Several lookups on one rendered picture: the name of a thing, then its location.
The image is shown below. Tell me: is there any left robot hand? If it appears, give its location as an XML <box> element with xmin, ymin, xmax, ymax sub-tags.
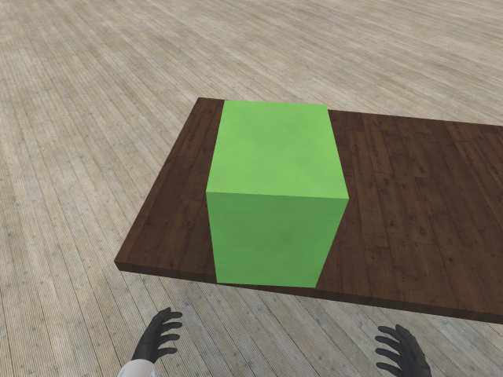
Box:
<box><xmin>131</xmin><ymin>307</ymin><xmax>182</xmax><ymax>364</ymax></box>

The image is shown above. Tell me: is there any right robot hand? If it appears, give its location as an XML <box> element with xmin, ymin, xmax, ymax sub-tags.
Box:
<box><xmin>375</xmin><ymin>324</ymin><xmax>431</xmax><ymax>377</ymax></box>

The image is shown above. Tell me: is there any carton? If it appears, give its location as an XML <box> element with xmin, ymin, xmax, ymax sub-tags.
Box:
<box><xmin>206</xmin><ymin>100</ymin><xmax>349</xmax><ymax>287</ymax></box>

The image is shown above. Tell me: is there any table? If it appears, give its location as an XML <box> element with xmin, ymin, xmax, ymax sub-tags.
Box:
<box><xmin>114</xmin><ymin>97</ymin><xmax>503</xmax><ymax>324</ymax></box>

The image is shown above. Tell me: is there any left robot forearm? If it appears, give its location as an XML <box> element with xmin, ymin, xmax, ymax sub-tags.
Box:
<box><xmin>118</xmin><ymin>359</ymin><xmax>156</xmax><ymax>377</ymax></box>

